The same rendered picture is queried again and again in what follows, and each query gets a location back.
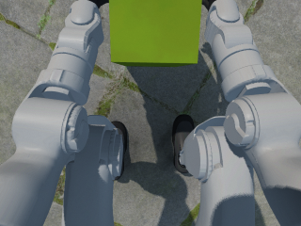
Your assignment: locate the robot right forearm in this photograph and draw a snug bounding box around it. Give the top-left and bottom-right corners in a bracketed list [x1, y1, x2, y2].
[204, 0, 301, 106]

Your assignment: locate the robot foot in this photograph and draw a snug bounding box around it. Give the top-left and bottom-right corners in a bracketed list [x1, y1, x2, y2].
[111, 121, 127, 181]
[172, 114, 195, 173]

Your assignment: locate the robot right hand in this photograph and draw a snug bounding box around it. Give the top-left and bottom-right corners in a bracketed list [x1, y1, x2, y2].
[201, 0, 216, 12]

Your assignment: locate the robot right upper arm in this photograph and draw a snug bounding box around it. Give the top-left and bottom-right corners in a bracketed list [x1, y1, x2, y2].
[223, 92, 301, 226]

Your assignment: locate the robot left forearm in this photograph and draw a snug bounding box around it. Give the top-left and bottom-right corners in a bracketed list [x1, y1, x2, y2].
[11, 0, 104, 140]

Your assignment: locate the left robot foot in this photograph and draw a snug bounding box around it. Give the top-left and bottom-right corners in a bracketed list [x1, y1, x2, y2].
[111, 121, 127, 181]

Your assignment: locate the carton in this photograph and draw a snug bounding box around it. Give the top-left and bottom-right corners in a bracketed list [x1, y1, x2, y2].
[109, 0, 202, 67]

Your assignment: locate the robot left upper arm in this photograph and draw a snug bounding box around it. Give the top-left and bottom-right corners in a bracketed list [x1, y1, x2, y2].
[0, 97, 89, 226]

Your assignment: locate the right robot foot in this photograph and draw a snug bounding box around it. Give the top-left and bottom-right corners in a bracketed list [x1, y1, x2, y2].
[172, 114, 195, 173]

